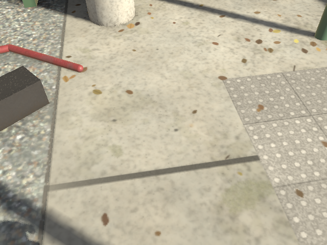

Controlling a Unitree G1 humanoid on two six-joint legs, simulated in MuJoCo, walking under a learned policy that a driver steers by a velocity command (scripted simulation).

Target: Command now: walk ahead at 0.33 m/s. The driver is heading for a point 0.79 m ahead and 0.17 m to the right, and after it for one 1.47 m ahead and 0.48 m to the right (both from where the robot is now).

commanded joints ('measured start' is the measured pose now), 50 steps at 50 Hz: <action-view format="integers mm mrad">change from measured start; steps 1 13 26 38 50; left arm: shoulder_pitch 194 200 103 -90 164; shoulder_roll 222 173 143 52 344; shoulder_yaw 64 33 33 24 126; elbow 20 8 -58 -135 -206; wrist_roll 0 11 -17 5 -9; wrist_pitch -37 15 -2 36 52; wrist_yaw -12 21 17 -10 -15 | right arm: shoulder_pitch -190 -365 -90 -86 40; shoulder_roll -73 -41 -131 -169 -70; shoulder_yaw -16 -4 -45 -59 -17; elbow -149 -202 -88 11 -50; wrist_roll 1 7 -17 -23 -29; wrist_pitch -49 -81 -84 -106 -71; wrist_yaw -4 57 34 12 6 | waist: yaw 97 93 -43 -40 49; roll -217 -118 66 2 -296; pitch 58 102 -14 100 -309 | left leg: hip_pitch -406 -395 126 47 -507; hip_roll -45 56 331 261 -23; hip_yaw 51 168 -244 233 226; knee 188 49 -377 -504 818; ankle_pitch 29 360 61 411 -147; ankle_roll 15 -32 186 163 -44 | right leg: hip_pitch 303 148 -445 -444 616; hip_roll -234 -212 -135 -154 -356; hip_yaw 444 141 101 40 747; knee -297 -466 639 182 -210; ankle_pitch -53 355 11 443 39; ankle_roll -166 -144 4 42 -395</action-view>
